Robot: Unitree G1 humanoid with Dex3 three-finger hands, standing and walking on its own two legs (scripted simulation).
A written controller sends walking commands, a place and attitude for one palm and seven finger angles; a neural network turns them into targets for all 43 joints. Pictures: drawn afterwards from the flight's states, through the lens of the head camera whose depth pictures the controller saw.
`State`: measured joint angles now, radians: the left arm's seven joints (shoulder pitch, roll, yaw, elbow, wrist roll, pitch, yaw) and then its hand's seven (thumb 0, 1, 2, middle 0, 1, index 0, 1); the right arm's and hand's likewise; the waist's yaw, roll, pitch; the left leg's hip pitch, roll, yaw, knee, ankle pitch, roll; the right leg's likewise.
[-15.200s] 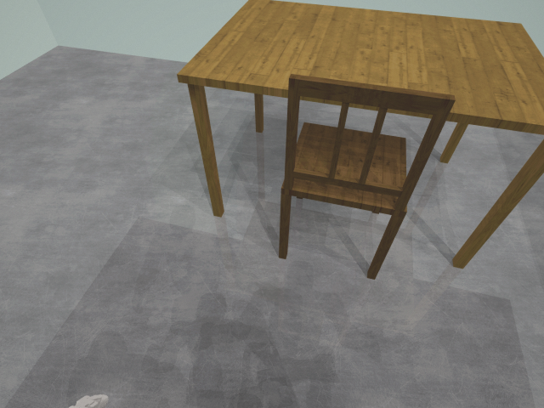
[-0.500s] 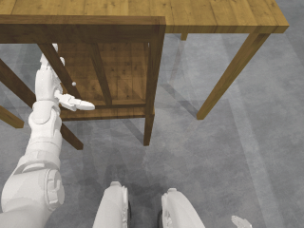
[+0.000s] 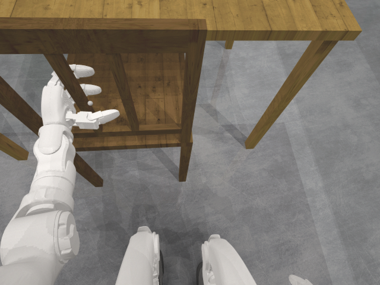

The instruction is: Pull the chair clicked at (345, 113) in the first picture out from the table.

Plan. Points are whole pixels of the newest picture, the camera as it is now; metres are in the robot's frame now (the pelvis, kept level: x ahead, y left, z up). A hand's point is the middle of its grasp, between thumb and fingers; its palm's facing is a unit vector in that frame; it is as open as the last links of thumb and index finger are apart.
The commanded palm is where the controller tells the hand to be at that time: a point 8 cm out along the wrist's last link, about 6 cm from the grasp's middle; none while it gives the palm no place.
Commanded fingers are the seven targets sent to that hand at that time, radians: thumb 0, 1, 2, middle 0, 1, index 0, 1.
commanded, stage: hook a spindle and tug to test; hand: left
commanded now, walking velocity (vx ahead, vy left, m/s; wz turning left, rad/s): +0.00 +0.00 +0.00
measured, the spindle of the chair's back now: (80, 98) +0.50 +0.23 +0.02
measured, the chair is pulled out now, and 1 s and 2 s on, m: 0.00 0.02 0.11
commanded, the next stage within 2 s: step backward, pulling the chair out in 0.90 s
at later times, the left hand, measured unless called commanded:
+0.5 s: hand (90, 104) +0.47 +0.20 +0.04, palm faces +0.11 -0.99 -0.03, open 5.1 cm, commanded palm +0.43 +0.22 +0.04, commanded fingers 0.00 0.90 0.90 -0.50 -1.45 -0.50 -1.45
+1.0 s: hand (92, 113) +0.45 +0.19 +0.04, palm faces +0.09 -1.00 -0.04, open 5.2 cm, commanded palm +0.43 +0.23 +0.04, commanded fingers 0.00 0.90 0.90 -0.50 -1.45 -0.50 -1.45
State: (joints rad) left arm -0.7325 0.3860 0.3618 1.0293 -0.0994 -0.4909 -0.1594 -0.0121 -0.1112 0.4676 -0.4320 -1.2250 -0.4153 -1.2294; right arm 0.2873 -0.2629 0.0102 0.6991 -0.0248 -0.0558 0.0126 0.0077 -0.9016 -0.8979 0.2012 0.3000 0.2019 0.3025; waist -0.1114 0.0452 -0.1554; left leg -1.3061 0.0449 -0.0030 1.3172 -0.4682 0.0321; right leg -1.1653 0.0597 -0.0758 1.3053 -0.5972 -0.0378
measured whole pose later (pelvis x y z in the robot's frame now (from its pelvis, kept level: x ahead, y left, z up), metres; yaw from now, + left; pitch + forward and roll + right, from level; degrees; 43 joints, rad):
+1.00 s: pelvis +0.03 +0.00 +0.02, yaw +0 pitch +25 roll -3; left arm -0.47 0.29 0.28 0.74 -0.15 -0.45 -0.12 0.01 0.79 0.80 -0.43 -1.45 -0.39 -1.45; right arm 0.24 -0.25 -0.01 0.66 -0.01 -0.04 0.02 0.01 -0.90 -0.90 0.20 0.30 0.20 0.30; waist -0.08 0.04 -0.17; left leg -1.20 0.04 0.02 1.25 -0.50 0.03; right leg -1.06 0.06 -0.05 1.24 -0.62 -0.03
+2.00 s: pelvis -0.03 -0.01 +0.12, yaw +0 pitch +7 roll -2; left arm -0.54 0.22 0.10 1.06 -0.09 -0.23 0.13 -0.01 0.73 0.78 -0.31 -1.11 -0.50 -1.45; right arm 0.17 -0.28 -0.02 0.74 0.06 0.06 -0.12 0.01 -0.90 -0.90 0.20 0.30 0.20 0.30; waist -0.10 0.06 0.12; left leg -0.59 0.05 0.04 0.58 -0.12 0.02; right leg -0.49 0.08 -0.02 0.58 -0.22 -0.03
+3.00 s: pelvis -0.03 -0.01 +0.12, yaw +0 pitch +6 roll -2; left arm -0.55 0.23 0.09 1.06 -0.09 -0.21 0.12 0.00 0.72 0.78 -0.29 -1.12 -0.50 -1.45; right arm 0.16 -0.25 -0.02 0.75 0.05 0.02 -0.13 0.01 -0.90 -0.90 0.20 0.30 0.20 0.30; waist -0.08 0.04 0.13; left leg -0.57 0.05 0.04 0.59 -0.13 0.01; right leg -0.48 0.08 -0.02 0.60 -0.23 -0.04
